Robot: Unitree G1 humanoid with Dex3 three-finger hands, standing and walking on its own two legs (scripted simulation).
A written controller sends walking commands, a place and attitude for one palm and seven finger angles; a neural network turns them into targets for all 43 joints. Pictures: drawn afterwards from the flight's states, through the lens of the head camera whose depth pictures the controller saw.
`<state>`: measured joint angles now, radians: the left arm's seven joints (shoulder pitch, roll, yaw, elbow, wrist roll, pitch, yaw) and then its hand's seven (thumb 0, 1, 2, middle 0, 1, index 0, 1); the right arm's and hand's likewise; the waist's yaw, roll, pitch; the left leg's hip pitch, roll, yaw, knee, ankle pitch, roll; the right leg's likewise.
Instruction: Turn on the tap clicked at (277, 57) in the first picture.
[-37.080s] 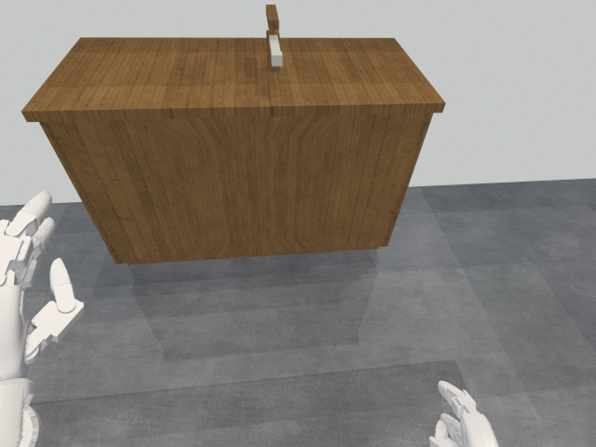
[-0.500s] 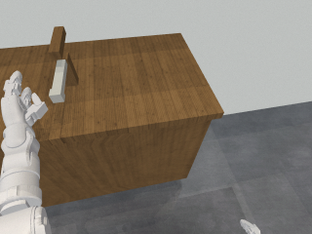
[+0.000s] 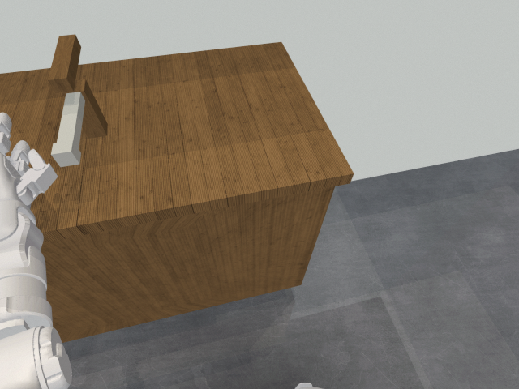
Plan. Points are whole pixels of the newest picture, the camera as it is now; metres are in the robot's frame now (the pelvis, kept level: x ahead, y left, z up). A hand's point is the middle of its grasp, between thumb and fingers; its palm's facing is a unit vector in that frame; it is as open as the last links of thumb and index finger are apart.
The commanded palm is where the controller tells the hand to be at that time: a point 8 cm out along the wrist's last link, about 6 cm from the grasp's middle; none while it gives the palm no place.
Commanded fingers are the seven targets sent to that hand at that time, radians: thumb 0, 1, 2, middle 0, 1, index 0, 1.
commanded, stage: push the lever round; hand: left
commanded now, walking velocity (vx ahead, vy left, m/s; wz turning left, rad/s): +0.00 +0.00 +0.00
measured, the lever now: (66, 153) +0.43 +0.31 +0.11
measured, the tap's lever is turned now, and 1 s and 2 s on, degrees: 0 16 48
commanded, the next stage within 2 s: none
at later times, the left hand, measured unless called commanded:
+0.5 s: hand (61, 170) +0.41 +0.32 +0.10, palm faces +0.47 -0.88 -0.04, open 7.8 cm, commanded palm +0.36 +0.34 +0.11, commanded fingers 0.00 0.90 0.90 -0.15 -0.15 -0.15 -0.15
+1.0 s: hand (98, 163) +0.41 +0.26 +0.11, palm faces +0.55 -0.83 -0.04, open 7.6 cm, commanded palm +0.37 +0.29 +0.11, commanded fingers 0.00 0.90 0.90 -0.15 -0.15 -0.15 -0.15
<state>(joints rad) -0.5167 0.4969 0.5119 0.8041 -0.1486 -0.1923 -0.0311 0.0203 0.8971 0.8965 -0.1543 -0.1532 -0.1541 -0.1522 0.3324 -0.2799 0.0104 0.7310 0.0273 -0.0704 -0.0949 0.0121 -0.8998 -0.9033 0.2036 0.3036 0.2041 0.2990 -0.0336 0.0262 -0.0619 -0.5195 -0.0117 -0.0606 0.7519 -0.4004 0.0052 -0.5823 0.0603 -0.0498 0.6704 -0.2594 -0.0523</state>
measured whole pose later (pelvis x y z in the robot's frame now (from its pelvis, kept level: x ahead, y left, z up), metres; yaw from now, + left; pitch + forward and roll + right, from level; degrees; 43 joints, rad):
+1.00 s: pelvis +0.00 +0.02 +0.00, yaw +1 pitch +8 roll -1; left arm -0.52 0.23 0.31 0.64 -0.06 -0.13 0.34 0.04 0.95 0.91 -0.16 -0.15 -0.16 -0.15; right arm 0.27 -0.22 0.01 0.75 -0.02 -0.07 -0.06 0.01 -0.90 -0.90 0.20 0.30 0.20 0.30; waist -0.02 0.04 -0.09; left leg -0.48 -0.04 -0.06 0.72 -0.39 0.02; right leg -0.54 0.03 -0.05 0.65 -0.26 -0.03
